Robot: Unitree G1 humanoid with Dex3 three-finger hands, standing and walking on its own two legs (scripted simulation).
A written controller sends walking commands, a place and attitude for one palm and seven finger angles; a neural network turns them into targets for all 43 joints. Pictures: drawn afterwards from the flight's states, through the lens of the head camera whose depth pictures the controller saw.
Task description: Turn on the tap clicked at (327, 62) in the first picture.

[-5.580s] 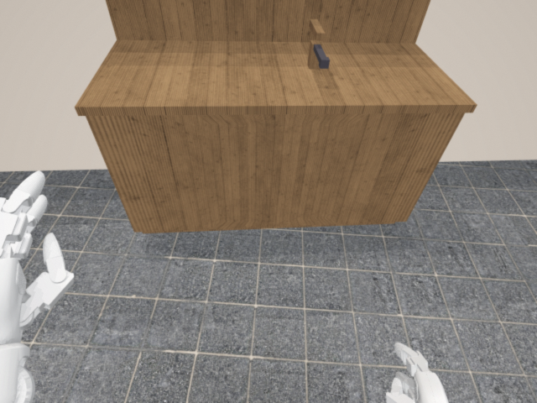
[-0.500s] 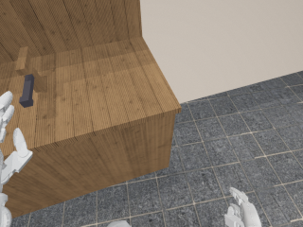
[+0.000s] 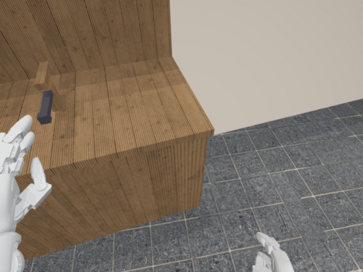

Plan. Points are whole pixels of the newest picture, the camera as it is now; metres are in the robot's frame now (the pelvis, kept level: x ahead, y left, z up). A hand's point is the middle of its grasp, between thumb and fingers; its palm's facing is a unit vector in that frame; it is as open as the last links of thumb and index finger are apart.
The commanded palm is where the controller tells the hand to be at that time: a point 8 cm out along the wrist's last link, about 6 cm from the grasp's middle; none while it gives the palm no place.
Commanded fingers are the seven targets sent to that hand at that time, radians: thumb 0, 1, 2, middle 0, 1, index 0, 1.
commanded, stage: come to a stop and stand still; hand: left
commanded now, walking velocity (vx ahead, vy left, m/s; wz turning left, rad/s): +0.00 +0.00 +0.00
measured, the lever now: (44, 117) +0.50 +0.45 +0.03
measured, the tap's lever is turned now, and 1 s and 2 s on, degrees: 0 0 0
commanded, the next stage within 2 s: look again from close up in 0.40 s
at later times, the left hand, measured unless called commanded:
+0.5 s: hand (41, 196) +0.20 +0.24 +0.16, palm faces +0.37 -0.84 -0.39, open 7.4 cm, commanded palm +0.14 +0.28 +0.18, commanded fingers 0.00 0.90 0.90 -0.20 -0.30 -0.20 -0.30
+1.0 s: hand (12, 148) +0.27 +0.32 +0.19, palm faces +0.42 -0.83 -0.37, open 7.5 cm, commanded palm +0.20 +0.33 +0.18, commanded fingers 0.00 0.90 0.90 -0.20 -0.30 -0.20 -0.30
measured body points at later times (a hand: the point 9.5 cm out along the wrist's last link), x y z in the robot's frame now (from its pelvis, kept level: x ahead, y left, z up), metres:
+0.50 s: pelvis -0.02 +0.00 +0.00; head -0.01 +0.00 +0.45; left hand +0.17 +0.28 +0.18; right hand +0.13 -0.24 -0.09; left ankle +0.03 +0.13 -0.74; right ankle +0.02 -0.09 -0.74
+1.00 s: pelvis +0.03 +0.06 +0.00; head +0.07 +0.09 +0.45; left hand +0.24 +0.36 +0.20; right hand +0.21 -0.15 -0.07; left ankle +0.03 +0.13 -0.74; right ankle +0.02 -0.09 -0.74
